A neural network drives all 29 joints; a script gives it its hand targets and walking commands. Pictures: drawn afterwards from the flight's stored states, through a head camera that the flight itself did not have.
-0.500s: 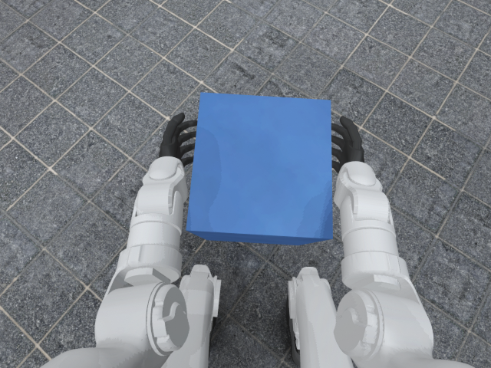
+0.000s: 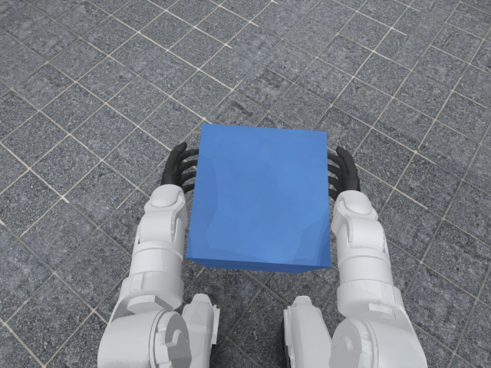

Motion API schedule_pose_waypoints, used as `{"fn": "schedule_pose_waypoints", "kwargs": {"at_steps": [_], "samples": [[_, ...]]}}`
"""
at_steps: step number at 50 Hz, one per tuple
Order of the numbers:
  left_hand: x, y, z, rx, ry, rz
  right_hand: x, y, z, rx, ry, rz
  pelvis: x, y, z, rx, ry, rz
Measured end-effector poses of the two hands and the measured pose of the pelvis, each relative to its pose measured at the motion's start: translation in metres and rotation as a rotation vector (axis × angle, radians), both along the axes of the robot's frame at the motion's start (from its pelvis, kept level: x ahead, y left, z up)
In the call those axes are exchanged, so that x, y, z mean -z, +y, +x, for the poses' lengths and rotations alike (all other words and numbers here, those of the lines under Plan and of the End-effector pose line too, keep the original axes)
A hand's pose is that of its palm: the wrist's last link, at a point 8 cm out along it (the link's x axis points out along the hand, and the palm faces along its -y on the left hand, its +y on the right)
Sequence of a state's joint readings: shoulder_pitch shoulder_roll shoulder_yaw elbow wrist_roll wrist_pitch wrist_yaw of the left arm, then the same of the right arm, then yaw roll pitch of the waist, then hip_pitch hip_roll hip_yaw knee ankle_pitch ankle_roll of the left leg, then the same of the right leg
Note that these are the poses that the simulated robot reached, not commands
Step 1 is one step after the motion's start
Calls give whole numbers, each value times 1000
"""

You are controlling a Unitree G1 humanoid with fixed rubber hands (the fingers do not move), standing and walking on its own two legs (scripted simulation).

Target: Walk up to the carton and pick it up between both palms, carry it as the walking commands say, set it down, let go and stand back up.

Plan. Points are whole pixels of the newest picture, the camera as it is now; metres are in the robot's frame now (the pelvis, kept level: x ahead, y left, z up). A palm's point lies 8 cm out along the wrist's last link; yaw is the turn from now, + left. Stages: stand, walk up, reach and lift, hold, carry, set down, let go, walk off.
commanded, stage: reach and lift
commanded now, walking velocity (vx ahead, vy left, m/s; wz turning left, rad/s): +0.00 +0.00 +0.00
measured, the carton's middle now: (257, 209) +0.39 +0.00 -0.11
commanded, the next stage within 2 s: none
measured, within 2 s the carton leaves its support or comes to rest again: neither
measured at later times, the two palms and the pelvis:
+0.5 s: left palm (162, 180) +0.39 +0.14 +0.03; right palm (365, 187) +0.38 -0.15 +0.04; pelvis +0.02 +0.00 +0.07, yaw +0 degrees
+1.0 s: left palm (139, 166) +0.37 +0.15 +0.11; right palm (387, 173) +0.37 -0.14 +0.11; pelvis +0.03 +0.00 +0.12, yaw +0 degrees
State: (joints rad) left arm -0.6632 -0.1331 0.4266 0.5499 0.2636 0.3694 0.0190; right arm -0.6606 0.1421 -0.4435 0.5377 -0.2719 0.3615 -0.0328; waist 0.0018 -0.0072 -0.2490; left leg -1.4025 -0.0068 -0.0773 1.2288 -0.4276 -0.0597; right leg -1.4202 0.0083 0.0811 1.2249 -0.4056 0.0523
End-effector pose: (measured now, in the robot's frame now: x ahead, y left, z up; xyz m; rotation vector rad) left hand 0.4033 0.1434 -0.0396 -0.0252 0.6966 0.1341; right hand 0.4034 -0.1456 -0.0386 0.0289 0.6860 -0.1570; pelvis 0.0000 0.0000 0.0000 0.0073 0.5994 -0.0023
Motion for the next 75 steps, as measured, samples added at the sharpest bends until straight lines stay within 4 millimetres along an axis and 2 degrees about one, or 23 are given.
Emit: {"fn": "schedule_pose_waypoints", "kwargs": {"at_steps": [27, 39, 57, 75], "samples": [[-80, -3, -19, 16, 6, 9, -80, -3, -21, 4, 6, -2, -74, -2, 20, 5, -145, 1], [-117, 0, -29, 16, 0, 19, -115, 0, -29, -14, 0, -11, -100, 0, 27, 2, -244, -3], [-172, 4, -38, 39, -9, 49, -172, 4, -37, -44, -10, -48, -127, 4, 40, 0, -456, -7], [-217, 1, -49, 45, -32, 69, -216, 1, -48, -54, -33, -58, -139, 2, 48, 3, -652, -9]]}}
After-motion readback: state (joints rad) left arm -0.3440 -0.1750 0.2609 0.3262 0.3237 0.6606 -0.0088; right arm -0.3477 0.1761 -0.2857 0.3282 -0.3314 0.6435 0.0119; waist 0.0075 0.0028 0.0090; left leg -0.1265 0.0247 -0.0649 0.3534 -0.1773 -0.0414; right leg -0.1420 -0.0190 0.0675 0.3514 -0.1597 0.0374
